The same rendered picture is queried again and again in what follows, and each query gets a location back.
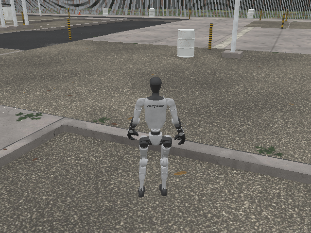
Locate robot left hand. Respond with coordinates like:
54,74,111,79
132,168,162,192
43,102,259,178
127,131,138,140

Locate robot left shin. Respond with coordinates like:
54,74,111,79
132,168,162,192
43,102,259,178
139,159,146,191

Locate robot right hand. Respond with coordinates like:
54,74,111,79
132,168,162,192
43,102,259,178
174,134,185,145

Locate robot left upper arm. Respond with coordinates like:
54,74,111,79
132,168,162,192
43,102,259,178
132,98,145,124

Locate humanoid robot head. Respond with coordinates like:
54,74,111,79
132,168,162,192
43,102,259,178
147,77,164,100

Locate right robot forearm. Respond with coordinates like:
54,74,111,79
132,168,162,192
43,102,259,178
174,117,184,136

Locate robot right upper arm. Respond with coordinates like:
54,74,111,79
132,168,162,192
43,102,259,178
166,98,179,125

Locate left robot forearm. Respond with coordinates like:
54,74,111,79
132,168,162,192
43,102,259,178
128,117,137,133

